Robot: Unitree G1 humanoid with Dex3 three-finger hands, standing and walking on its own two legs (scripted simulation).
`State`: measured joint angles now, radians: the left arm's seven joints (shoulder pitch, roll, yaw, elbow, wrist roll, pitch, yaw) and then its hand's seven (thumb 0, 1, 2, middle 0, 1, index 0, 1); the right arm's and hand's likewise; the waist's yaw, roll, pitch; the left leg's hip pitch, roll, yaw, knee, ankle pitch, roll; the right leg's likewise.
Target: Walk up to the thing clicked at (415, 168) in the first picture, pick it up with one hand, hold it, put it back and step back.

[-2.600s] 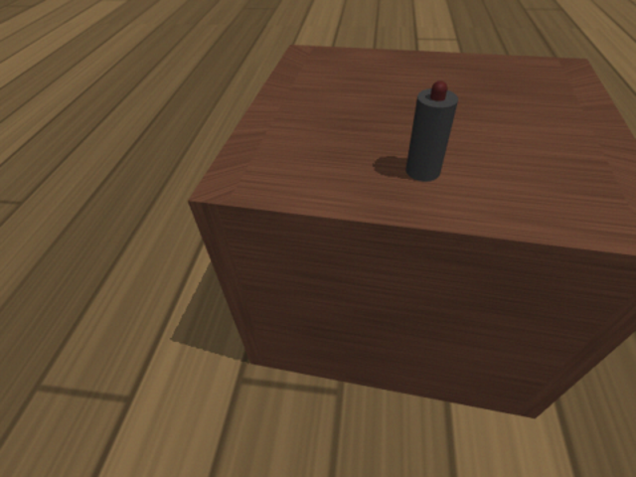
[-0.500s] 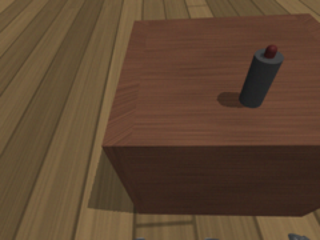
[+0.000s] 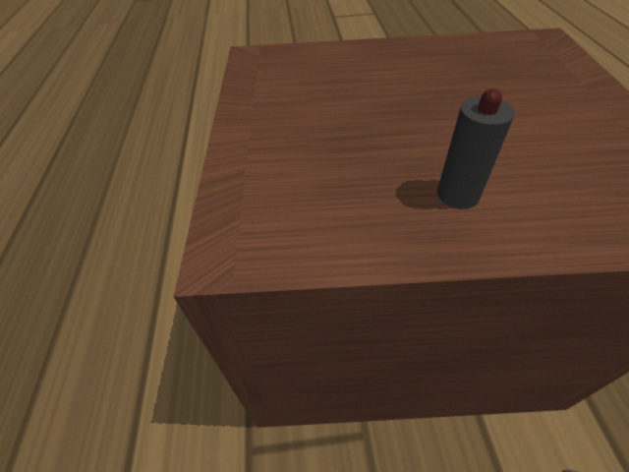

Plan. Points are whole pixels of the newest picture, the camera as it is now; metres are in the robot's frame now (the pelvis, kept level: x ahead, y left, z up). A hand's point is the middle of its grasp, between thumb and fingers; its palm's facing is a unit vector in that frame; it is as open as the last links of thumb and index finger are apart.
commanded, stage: walk up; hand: right
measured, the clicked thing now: (474, 148) +0.55 -0.21 +0.10
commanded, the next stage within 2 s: stand in 1.06 s
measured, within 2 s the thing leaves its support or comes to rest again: neither
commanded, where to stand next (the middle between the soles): +0.06 -0.01 m, yaw +2 degrees
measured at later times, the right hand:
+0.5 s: hand out of the picture +0.07 -0.25 -0.12, palm faces -0.05 +0.93 -0.36, open 7.3 cm
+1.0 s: hand out of the picture +0.12 -0.24 -0.12, palm faces -0.06 +0.93 -0.35, open 7.3 cm
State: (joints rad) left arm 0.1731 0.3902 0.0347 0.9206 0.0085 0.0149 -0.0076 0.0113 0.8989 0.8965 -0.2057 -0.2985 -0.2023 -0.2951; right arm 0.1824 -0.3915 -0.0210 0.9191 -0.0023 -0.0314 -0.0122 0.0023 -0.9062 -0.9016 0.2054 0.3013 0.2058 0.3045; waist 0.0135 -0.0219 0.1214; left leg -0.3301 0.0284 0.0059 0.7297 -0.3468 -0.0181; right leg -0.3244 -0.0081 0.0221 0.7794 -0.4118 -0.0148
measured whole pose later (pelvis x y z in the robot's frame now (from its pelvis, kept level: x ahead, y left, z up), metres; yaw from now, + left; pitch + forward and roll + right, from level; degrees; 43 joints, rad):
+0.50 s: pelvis +0.00 +0.00 +0.03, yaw +1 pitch -3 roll +0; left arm 0.06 0.35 0.03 1.09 0.00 0.01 -0.03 0.01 0.90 0.90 -0.20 -0.30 -0.20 -0.29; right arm 0.14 -0.36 0.01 1.11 -0.01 -0.03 0.00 0.00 -0.91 -0.90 0.21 0.30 0.21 0.30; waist 0.00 -0.01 0.06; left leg -0.19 0.04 -0.02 0.42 -0.19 -0.03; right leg -0.15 0.00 -0.01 0.42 -0.22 0.00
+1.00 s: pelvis +0.01 +0.01 +0.04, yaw +2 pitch -2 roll +0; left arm 0.08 0.34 0.03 1.16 0.01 0.01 -0.02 0.01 0.90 0.90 -0.20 -0.30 -0.20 -0.29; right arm 0.07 -0.34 0.00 1.13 -0.01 -0.02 0.00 0.00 -0.91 -0.90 0.21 0.30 0.21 0.30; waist 0.01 -0.01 0.06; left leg -0.16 0.02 -0.03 0.36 -0.17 -0.02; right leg -0.11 -0.02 -0.02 0.34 -0.20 0.01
